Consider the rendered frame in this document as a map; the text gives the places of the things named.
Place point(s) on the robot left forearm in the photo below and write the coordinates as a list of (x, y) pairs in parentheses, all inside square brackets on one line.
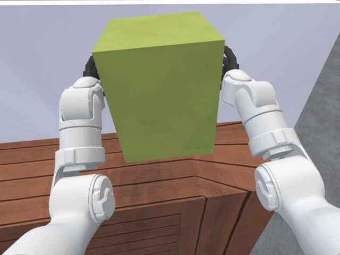
[(80, 125)]

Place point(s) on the right robot upper arm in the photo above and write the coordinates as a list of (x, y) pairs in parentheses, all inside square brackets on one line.
[(292, 187)]

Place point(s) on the pedestal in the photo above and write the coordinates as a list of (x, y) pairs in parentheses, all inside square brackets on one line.
[(191, 205)]

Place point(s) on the right robot hand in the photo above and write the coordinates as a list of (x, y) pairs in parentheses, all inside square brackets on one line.
[(229, 62)]

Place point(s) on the carton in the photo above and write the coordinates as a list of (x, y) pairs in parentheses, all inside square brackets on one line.
[(161, 77)]

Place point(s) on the left robot upper arm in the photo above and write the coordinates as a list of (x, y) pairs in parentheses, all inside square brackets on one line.
[(78, 206)]

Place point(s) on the robot right forearm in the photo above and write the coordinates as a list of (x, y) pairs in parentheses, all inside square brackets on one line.
[(255, 101)]

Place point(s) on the left robot hand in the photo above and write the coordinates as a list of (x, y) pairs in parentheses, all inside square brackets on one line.
[(91, 70)]

